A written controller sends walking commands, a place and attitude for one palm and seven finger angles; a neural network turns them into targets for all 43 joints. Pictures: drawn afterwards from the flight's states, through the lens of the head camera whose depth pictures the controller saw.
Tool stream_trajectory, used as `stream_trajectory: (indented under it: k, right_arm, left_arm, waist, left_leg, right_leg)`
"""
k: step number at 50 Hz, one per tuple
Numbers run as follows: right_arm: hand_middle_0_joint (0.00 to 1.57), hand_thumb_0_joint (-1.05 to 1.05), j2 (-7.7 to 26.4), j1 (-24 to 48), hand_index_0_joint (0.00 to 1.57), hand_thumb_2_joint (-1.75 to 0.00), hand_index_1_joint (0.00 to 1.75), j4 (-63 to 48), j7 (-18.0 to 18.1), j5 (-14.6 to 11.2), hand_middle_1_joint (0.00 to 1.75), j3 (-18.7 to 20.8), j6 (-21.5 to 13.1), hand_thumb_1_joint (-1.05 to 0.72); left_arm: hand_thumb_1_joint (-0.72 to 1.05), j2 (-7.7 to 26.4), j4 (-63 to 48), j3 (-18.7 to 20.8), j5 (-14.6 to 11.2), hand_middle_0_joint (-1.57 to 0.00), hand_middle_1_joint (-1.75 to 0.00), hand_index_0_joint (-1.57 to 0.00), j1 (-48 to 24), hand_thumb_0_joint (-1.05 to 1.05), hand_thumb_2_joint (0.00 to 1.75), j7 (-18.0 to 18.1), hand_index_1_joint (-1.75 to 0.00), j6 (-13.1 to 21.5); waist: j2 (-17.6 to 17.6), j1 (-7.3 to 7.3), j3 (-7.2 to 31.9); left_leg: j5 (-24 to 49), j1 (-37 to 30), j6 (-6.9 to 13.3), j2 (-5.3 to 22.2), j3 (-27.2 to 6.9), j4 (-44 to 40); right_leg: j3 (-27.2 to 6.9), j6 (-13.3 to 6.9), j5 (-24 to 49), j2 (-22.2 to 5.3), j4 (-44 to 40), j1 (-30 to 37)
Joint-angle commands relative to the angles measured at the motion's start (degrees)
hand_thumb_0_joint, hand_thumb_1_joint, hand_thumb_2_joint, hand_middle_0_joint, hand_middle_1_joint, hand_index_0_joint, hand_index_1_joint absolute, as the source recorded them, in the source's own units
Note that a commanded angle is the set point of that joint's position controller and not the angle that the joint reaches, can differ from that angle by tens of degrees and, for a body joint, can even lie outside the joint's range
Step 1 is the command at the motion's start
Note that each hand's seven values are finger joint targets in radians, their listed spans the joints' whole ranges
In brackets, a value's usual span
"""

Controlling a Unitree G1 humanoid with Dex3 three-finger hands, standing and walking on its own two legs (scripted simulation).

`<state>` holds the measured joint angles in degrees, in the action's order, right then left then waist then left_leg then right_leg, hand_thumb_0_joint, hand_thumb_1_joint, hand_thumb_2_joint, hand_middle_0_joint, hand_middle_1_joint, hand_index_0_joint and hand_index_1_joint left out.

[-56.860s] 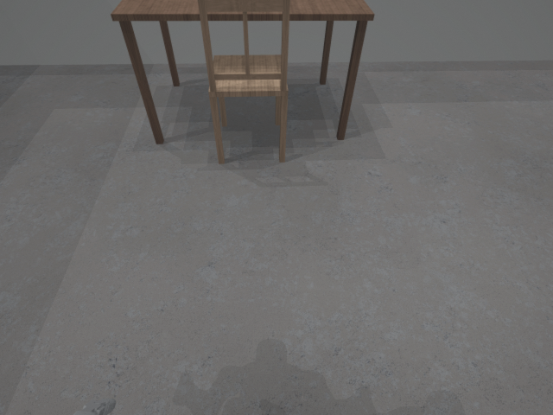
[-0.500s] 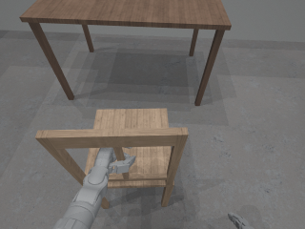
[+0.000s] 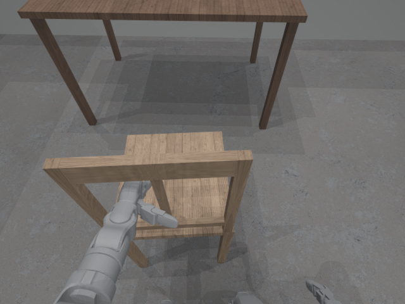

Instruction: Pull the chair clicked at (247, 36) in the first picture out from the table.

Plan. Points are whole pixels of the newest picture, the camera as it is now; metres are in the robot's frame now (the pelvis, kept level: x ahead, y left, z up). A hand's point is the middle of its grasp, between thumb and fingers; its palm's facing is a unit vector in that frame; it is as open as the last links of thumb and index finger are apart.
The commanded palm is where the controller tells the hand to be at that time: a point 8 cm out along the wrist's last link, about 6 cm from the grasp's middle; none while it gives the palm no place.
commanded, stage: open the thumb and straighten the fingers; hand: left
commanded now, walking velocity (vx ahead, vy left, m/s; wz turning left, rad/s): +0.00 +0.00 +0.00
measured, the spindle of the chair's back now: (163, 203) +0.35 +0.09 -0.08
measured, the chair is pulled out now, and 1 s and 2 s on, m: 0.63 0.63 0.63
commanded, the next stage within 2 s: draw the fingers out of the gap in 0.04 s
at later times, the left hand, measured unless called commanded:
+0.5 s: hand (156, 225) +0.29 +0.10 -0.04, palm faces -0.10 -0.99 -0.10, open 17.5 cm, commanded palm +0.27 +0.15 -0.01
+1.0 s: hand (153, 263) +0.21 +0.09 -0.04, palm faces -0.10 -0.99 -0.09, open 17.5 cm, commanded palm +0.20 +0.14 -0.01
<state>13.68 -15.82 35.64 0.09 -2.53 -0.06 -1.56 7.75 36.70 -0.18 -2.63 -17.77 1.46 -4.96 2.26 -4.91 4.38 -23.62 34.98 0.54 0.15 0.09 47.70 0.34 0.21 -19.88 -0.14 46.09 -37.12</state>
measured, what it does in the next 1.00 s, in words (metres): stands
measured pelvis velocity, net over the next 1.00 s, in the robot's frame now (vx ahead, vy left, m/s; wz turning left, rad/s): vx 0.02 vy -0.01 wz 0.05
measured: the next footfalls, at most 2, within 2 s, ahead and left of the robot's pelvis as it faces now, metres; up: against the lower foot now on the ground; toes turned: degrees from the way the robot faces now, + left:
none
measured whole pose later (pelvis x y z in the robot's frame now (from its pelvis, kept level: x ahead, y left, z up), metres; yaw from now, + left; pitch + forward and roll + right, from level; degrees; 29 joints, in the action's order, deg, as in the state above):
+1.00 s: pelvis +0.02 -0.01 -0.02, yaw +3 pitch +11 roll -1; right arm 14.1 -14.1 25.8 2.0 -2.5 -1.7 -3.9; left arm 8.8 -5.9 -10.3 -1.6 23.8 1.0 -10.9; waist 3.1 -2.7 7.2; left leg -28.8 37.0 -0.2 -0.4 -3.3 54.7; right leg 3.7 -0.5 -26.1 -0.8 52.8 -37.8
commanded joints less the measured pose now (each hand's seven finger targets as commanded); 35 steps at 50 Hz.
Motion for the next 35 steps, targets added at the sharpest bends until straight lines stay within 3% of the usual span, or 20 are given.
stream_trajectory:
  k: [1,5,6,7,10,11,12,14,18,23,24,29,30,32,35]
  right_arm:
    - [0.20,0.00,8.5,-0.1,0.20,-0.90,0.30,-6.7,0.9,0.0,0.30,3.2,-3.1,-0.90]
    - [0.20,0.00,8.8,-0.3,0.20,-0.90,0.30,-6.5,1.0,0.0,0.30,3.1,-3.1,-0.90]
    - [0.20,0.00,8.9,-0.4,0.20,-0.90,0.30,-6.6,1.0,0.0,0.30,3.2,-3.0,-0.90]
    - [0.20,0.00,9.5,-0.8,0.20,-0.90,0.30,-6.1,1.2,0.2,0.30,3.2,-2.7,-0.90]
    - [0.20,0.00,8.4,0.0,0.20,-0.90,0.30,-8.6,0.5,0.2,0.30,3.2,-2.6,-0.90]
    - [0.20,0.00,8.2,0.3,0.20,-0.90,0.30,-9.0,0.3,0.1,0.30,3.1,-2.5,-0.90]
    - [0.20,0.00,8.3,0.2,0.20,-0.90,0.30,-9.4,0.2,0.2,0.30,3.3,-2.5,-0.90]
    - [0.20,0.00,8.3,1.1,0.20,-0.90,0.30,-10.4,0.1,-0.1,0.30,3.1,-2.2,-0.90]
    - [0.20,0.00,8.4,2.5,0.20,-0.90,0.30,-11.5,0.6,-0.2,0.30,2.9,-2.6,-0.90]
    - [0.20,0.00,8.2,3.1,0.20,-0.90,0.30,-11.5,1.6,-0.1,0.30,2.8,-4.1,-0.90]
    - [0.20,0.00,7.8,3.2,0.20,-0.90,0.30,-11.8,1.6,0.0,0.30,2.7,-4.5,-0.90]
    - [0.20,0.00,8.0,4.1,0.20,-0.90,0.30,-12.7,1.9,0.0,0.30,2.2,-4.6,-0.90]
    - [0.20,0.00,7.8,4.6,0.20,-0.90,0.30,-13.5,1.8,0.0,0.30,2.0,-4.5,-0.90]
    - [0.20,0.00,7.8,4.9,0.20,-0.90,0.30,-14.4,1.8,0.0,0.30,2.0,-4.5,-0.90]
    - [0.20,0.00,7.6,5.0,0.20,-0.90,0.30,-15.8,1.8,-0.1,0.30,1.6,-4.2,-0.90]
  left_arm:
    - [-0.55,3.1,-12.9,0.6,-1.4,0.00,0.00,0.00,-18.0,0.00,0.20,-0.4,0.00,3.2]
    - [-0.55,3.9,-11.7,0.9,-1.1,0.00,0.00,0.00,-17.8,0.00,0.20,-0.4,0.00,2.3]
    - [-0.55,4.9,-11.7,1.9,-0.8,0.00,0.00,0.00,-16.7,0.00,0.20,-0.2,0.00,2.2]
    - [-0.55,8.9,-8.7,5.5,-0.2,0.00,0.00,0.00,-16.8,0.00,0.20,0.0,0.00,1.9]
    - [-0.55,5.4,-14.5,2.9,-0.4,0.00,0.00,0.00,-6.9,0.00,0.20,-0.7,0.00,2.4]
    - [-0.55,4.4,-15.9,1.7,-0.5,0.00,0.00,0.00,-5.0,0.00,0.20,-1.0,0.00,2.2]
    - [-0.55,5.2,-17.0,2.5,-0.7,0.00,0.00,0.00,-2.3,0.00,0.20,-1.2,0.00,2.0]
    - [-0.55,4.7,-19.8,1.2,-0.9,0.00,0.00,0.00,2.4,0.00,0.20,-1.7,0.00,1.4]
    - [-0.55,5.1,-27.1,-0.4,-0.8,0.00,0.00,0.00,2.9,0.00,0.20,-1.1,0.00,0.8]
    - [-0.55,4.9,-34.7,-2.2,-0.9,0.00,0.00,0.00,7.0,0.00,0.20,0.0,0.00,1.6]
    - [-0.55,3.2,-36.7,-4.3,-0.8,0.00,0.00,0.00,7.5,0.00,0.20,-0.1,0.00,1.7]
    - [-0.55,4.5,-36.6,-3.8,-0.4,0.00,0.00,0.00,16.6,0.00,0.20,-0.5,0.00,-0.4]
    - [-0.55,3.3,-37.5,-5.2,-0.2,0.00,0.00,0.00,18.7,0.00,0.20,-0.9,0.00,-0.9]
    - [-0.55,4.0,-38.8,-4.9,0.0,0.00,0.00,0.00,22.5,0.00,0.20,-1.0,0.00,-2.0]
    - [-0.55,3.8,-42.2,-5.7,-0.2,0.00,0.00,0.00,25.2,0.00,0.20,-1.2,0.00,-2.9]
  waist:
    - [-3.2,-1.00,18.2]
    - [-5.3,-1.14,16.8]
    - [-5.2,-0.49,17.5]
    - [-5.9,-0.36,16.1]
    - [-2.5,1.67,19.7]
    - [-2.4,1.57,19.4]
    - [-2.0,2.07,20.3]
    - [-4.0,1.81,18.3]
    - [-3.8,0.53,15.1]
    - [-3.0,0.04,15.7]
    - [-2.3,-0.14,16.9]
    - [-4.3,0.64,14.8]
    - [-3.5,0.97,14.3]
    - [-3.0,1.50,14.4]
    - [-4.7,1.06,13.0]
  left_leg:
    - [13.9,-8.1,1.0,0.0,-0.7,-6.6]
    - [13.0,-5.9,1.2,-0.2,-0.5,-6.4]
    - [13.1,-5.8,1.1,-0.3,-0.6,-6.4]
    - [13.1,-4.2,1.2,-0.4,-0.6,-5.9]
    - [17.0,-6.0,0.9,-0.4,0.5,-5.8]
    - [17.6,-6.3,0.9,-0.3,0.6,-5.7]
    - [18.7,-6.3,0.8,-0.4,0.6,-5.5]
    - [18.2,-5.0,1.0,-0.2,0.8,-5.3]
    - [15.3,-4.5,1.3,-0.3,0.3,-5.0]
    - [16.3,-6.7,1.5,-0.3,-0.8,-4.0]
    - [16.9,-7.3,1.5,-0.4,-0.9,-3.8]
    - [15.1,-5.1,1.4,-0.8,-1.2,-3.2]
    - [15.0,-4.9,1.3,-0.9,-1.2,-3.3]
    - [15.7,-4.8,1.3,-0.9,-1.0,-2.8]
    - [14.9,-3.7,1.4,-1.0,-1.2,-2.3]
  right_leg:
    - [2.1,-0.8,9.6,1.2,-6.0,9.1]
    - [2.0,-0.5,9.9,1.1,-5.8,9.2]
    - [2.0,-0.6,9.7,1.0,-5.6,9.6]
    - [1.7,-0.7,10.1,1.0,-5.4,9.1]
    - [1.6,-1.0,13.9,0.5,-4.6,12.1]
    - [1.8,-1.1,14.4,0.4,-4.7,12.1]
    - [1.7,-1.2,15.5,0.4,-4.4,13.3]
    - [1.7,-1.0,16.0,0.3,-4.6,13.2]
    - [1.7,-0.7,13.2,0.3,-5.2,11.1]
    - [2.1,-0.7,13.1,0.2,-4.6,10.2]
    - [2.1,-0.6,13.8,0.1,-4.2,10.6]
    - [2.3,-0.5,12.9,-0.2,-3.8,10.5]
    - [2.6,-0.7,12.5,-0.3,-3.6,10.3]
    - [2.4,-0.8,13.2,-0.4,-3.5,10.7]
    - [2.6,-0.6,13.0,-0.5,-3.3,10.0]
